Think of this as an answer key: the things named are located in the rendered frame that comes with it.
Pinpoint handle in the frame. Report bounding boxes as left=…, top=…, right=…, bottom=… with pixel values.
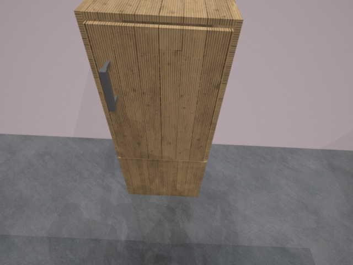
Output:
left=99, top=61, right=118, bottom=112

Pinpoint cupboard door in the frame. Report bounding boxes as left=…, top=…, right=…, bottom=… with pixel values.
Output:
left=83, top=21, right=234, bottom=162

